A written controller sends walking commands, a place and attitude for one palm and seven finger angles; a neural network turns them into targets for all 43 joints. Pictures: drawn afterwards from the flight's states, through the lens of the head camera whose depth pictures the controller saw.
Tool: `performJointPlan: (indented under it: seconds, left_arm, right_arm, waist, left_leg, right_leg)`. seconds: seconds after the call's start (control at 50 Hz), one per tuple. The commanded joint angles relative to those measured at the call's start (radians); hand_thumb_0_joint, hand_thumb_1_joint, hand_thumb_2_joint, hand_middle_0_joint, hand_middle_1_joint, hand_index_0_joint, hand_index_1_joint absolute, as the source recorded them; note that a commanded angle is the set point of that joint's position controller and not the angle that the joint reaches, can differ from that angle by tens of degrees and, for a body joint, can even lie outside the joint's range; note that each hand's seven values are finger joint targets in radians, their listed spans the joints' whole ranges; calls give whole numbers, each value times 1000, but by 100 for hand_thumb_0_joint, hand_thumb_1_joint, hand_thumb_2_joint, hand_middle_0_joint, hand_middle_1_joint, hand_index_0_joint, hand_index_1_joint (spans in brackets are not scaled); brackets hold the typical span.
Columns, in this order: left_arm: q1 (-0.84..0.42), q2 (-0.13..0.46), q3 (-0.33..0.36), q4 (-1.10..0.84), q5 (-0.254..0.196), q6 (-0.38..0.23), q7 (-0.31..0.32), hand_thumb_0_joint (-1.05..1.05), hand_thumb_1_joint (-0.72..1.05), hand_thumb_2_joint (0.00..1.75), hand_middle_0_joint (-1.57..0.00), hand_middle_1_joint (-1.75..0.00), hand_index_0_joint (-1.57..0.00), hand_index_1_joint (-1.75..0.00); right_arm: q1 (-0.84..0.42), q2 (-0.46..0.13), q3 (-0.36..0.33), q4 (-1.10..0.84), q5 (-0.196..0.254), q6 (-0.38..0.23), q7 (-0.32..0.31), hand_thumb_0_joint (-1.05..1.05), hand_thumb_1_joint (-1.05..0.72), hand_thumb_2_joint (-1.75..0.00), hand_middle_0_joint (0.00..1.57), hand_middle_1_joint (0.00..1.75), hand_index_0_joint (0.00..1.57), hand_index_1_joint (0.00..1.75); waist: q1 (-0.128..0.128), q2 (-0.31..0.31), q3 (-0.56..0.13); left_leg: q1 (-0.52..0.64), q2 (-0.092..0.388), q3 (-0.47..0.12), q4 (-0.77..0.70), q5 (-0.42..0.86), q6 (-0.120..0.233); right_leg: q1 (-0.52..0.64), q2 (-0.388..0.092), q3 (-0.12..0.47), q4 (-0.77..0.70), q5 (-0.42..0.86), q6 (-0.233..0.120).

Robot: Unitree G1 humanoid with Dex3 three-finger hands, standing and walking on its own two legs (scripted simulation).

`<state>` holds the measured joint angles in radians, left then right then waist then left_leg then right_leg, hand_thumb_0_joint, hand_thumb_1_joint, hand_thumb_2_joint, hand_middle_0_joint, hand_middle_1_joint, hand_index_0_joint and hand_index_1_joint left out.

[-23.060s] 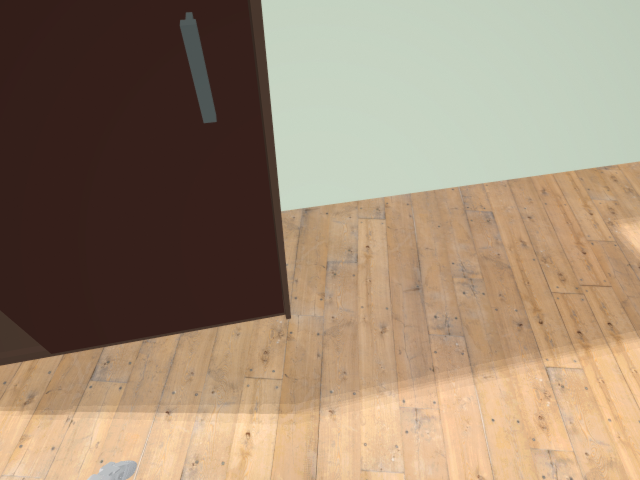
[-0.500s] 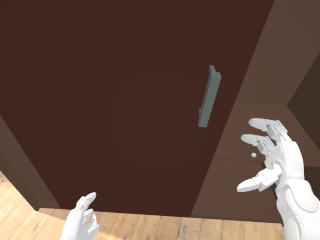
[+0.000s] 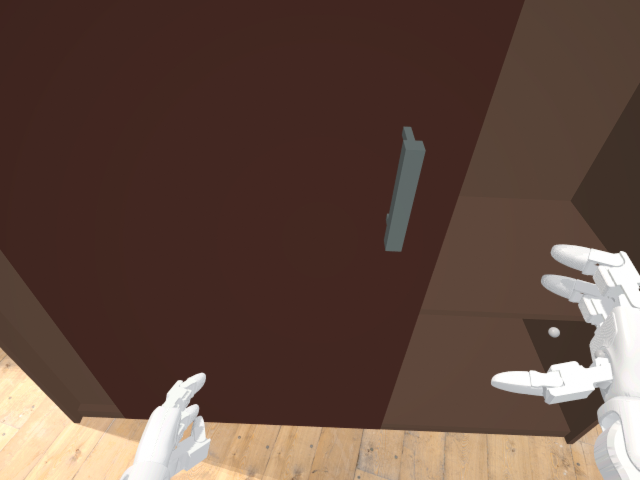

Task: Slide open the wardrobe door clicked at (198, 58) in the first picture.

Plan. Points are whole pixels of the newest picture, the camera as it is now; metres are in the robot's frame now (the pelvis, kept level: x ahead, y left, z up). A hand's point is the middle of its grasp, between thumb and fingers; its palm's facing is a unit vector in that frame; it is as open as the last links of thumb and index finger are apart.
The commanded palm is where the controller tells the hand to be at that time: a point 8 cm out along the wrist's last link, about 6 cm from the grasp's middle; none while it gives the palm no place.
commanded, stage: draw the hand back to the body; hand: right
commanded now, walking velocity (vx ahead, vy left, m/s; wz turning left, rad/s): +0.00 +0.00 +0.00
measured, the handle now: (400, 191) +0.44 -0.11 +0.17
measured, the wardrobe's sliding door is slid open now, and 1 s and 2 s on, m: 0.58 0.58 0.58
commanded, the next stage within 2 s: step back with the hand held close in 0.92 s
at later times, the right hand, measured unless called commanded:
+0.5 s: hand (598, 337) +0.21 -0.26 +0.17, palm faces +0.43 +0.83 -0.36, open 9.2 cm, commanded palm +0.16 -0.30 +0.18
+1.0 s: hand (601, 339) +0.21 -0.27 +0.17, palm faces +0.45 +0.82 -0.35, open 7.4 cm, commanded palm +0.16 -0.30 +0.18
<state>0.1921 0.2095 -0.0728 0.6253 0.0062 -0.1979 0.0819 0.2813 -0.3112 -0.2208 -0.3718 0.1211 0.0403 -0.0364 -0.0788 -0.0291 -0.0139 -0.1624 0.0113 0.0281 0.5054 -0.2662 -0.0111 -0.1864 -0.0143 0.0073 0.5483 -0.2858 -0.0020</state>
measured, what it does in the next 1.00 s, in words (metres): stands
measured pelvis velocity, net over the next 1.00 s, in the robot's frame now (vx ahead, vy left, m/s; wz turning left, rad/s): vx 0.02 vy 0.00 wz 0.02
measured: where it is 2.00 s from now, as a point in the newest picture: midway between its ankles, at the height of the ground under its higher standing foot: outside the picture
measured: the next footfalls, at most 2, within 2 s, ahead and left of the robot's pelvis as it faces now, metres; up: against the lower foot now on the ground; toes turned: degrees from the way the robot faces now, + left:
none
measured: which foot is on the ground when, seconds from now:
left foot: down 0.00-1.00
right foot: down 0.00-1.00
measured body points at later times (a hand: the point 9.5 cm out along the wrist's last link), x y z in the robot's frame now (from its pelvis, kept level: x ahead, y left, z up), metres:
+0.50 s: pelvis +0.02 -0.01 +0.01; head -0.01 +0.00 +0.46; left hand +0.20 +0.21 -0.07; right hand +0.18 -0.31 +0.19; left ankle +0.01 +0.13 -0.73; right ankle +0.01 -0.12 -0.73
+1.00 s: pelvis +0.02 +0.00 +0.01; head -0.01 +0.01 +0.46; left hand +0.21 +0.21 -0.07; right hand +0.18 -0.31 +0.19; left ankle +0.01 +0.13 -0.73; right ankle +0.01 -0.12 -0.73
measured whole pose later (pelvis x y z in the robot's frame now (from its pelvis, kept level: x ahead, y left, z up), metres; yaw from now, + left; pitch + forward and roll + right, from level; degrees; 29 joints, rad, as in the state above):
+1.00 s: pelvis +0.02 +0.00 +0.01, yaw +1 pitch -5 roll +1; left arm 0.20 0.21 -0.03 0.66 0.02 -0.15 0.09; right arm 0.43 -0.34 -0.33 -0.39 0.07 -0.07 -0.10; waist -0.09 -0.04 0.01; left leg -0.08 0.01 0.01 0.40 -0.23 -0.02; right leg -0.09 -0.01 -0.02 0.44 -0.26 -0.01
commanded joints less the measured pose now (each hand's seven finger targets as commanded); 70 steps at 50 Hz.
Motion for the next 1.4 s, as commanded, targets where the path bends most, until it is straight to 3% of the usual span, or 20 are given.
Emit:
performJointPlan:
  seconds: [0.0,0.06,0.2,0.26,0.52,0.58,0.7,0.8,0.86,0.94,0.98,1.02,1.04,1.06,1.1,1.14,1.22,1.26,1.32,1.38]
  left_arm:
    - [-127,114,59,-146,8,-41,2,0,90,90,-20,-30,-20,-30]
    - [-135,117,64,-142,11,-37,5,0,90,90,-20,-30,-20,-30]
    - [-135,118,75,-129,12,-31,5,0,90,90,-20,-30,-20,-30]
    - [-132,121,81,-129,11,-24,3,0,90,90,-20,-30,-20,-30]
    - [-124,123,94,-135,10,-6,4,0,90,90,-20,-30,-20,-30]
    - [-123,121,93,-131,10,-6,5,0,90,90,-20,-30,-20,-30]
    - [-126,122,92,-130,14,-7,9,0,90,90,-20,-30,-20,-30]
    - [-131,118,90,-129,14,-7,11,0,90,90,-20,-30,-20,-30]
    - [-134,116,89,-130,14,-7,10,0,90,90,-20,-30,-20,-30]
    - [-136,117,90,-131,13,-6,10,0,90,90,-20,-30,-20,-30]
    - [-134,117,92,-130,13,-5,10,0,90,90,-20,-30,-20,-30]
    - [-133,123,93,-121,14,-6,14,0,90,90,-20,-30,-20,-30]
    - [-128,143,92,-166,1,16,5,0,90,90,-20,-30,-20,-30]
    - [-126,125,90,-146,5,31,5,0,90,90,-20,-30,-20,-30]
    - [-114,132,101,-159,9,54,-2,0,90,90,-20,-30,-20,-30]
    - [-110,138,109,-174,9,66,1,0,90,90,-20,-30,-20,-30]
    - [-112,140,120,-209,6,93,5,0,90,90,-20,-30,-20,-30]
    - [-105,137,123,-225,2,107,6,0,90,90,-20,-30,-20,-30]
    - [-106,144,128,-240,1,114,10,0,90,90,-20,-30,-20,-30]
    - [-93,144,128,-246,-4,110,10,0,90,90,-20,-30,-20,-30]
  right_arm:
    - [-126,-142,-76,-223,-37,-140,-53,0,4,-44,23,85,23,85]
    - [-100,-155,-96,-229,-45,-163,-63,0,-7,-50,23,79,23,79]
    - [-44,-168,-133,-238,-57,-189,-73,0,-32,-62,22,64,22,64]
    - [-2,-174,-154,-228,-56,-191,-73,0,-43,-67,22,58,22,58]
    - [56,-228,-248,-242,-50,-190,-73,0,-90,-90,20,30,20,30]
    - [37,-192,-210,-233,-50,-186,-71,0,-90,-90,20,30,20,30]
    - [36,-206,-220,-236,-51,-180,-76,0,-90,-90,20,30,20,30]
    - [25,-215,-227,-249,-53,-180,-76,0,-90,-90,20,30,20,30]
    - [47,-210,-227,-231,-48,-176,-74,0,-90,-90,20,30,20,30]
    - [42,-210,-227,-227,-49,-179,-72,0,-90,-90,20,30,20,30]
    - [47,-204,-223,-225,-49,-181,-72,0,-90,-90,20,30,20,30]
    - [1,-246,-259,-210,-49,-180,-77,0,-90,-90,20,30,20,30]
    - [-143,-367,-378,-290,-63,-234,-90,0,-90,-90,20,30,20,30]
    - [-29,-273,-308,-189,-60,-242,-81,0,-90,-90,20,30,20,30]
    - [64,-208,-246,-169,-72,-251,-73,0,-90,-90,20,30,20,30]
    - [89,-220,-254,-201,-77,-266,-78,0,-90,-90,20,30,20,30]
    - [172,-262,-304,-235,-76,-274,-91,0,-90,-90,20,30,20,30]
    - [194,-268,-316,-255,-73,-278,-94,0,-90,-90,20,30,20,30]
    - [215,-301,-356,-284,-75,-291,-102,0,-90,-90,20,30,20,30]
    - [224,-275,-342,-270,-77,-301,-104,0,-90,-90,20,30,20,30]
  waist:
    - [8,-39,-70]
    - [5,-14,-67]
    - [0,-51,-52]
    - [-3,-20,-49]
    - [-9,-25,-40]
    - [0,-34,-30]
    - [-5,-16,-52]
    - [-7,-68,-40]
    - [-7,-21,-28]
    - [-7,-49,-24]
    - [-6,-22,-25]
    - [-5,-17,-32]
    - [37,-8,17]
    - [47,49,11]
    - [49,32,-41]
    - [48,-27,-108]
    - [43,-19,-183]
    - [45,0,-185]
    - [42,-46,-180]
    - [47,-54,-140]
  left_leg:
    - [10,-3,3,-117,74,28]
    - [31,-4,5,-129,82,26]
    - [52,-8,9,-137,129,28]
    - [62,-10,10,-135,149,27]
    - [70,-17,11,-147,202,24]
    - [55,-12,9,-149,186,21]
    - [72,-11,10,-150,195,21]
    - [69,-10,7,-154,199,23]
    - [70,-11,9,-158,201,20]
    - [66,-10,4,-167,175,20]
    - [69,-13,9,-163,187,20]
    - [72,-13,8,-168,200,20]
    - [-30,30,-106,-229,255,20]
    - [-57,52,-114,-235,261,24]
    - [-60,65,-116,-211,332,25]
    - [-20,56,-87,-153,429,16]
    - [22,31,-51,-82,490,-2]
    - [34,27,-53,-63,485,-4]
    - [65,13,-52,-28,447,-9]
    - [77,5,-58,-6,372,-15]
  right_leg:
    - [29,2,-7,-149,93,-21]
    - [36,-1,-7,-164,107,-22]
    - [58,-2,-11,-183,160,-16]
    - [57,-6,-12,-188,186,-14]
    - [68,-6,-25,-183,243,-11]
    - [72,-4,-29,-183,224,-15]
    - [75,2,-28,-180,226,-20]
    - [81,3,-32,-178,229,-17]
    - [73,1,-32,-180,228,-18]
    - [77,1,-35,-185,204,-18]
    - [77,-1,-35,-185,218,-19]
    - [77,3,-37,-184,223,-21]
    - [17,-10,-35,-146,145,-36]
    - [29,-1,-21,-119,139,-39]
    - [47,-11,-32,-103,203,-34]
    - [62,-25,-32,-116,321,-31]
    - [56,-45,-20,-126,465,-31]
    - [18,-52,-14,-131,457,-31]
    - [-61,-56,3,-157,385,-37]
    - [-161,-70,14,-183,246,-50]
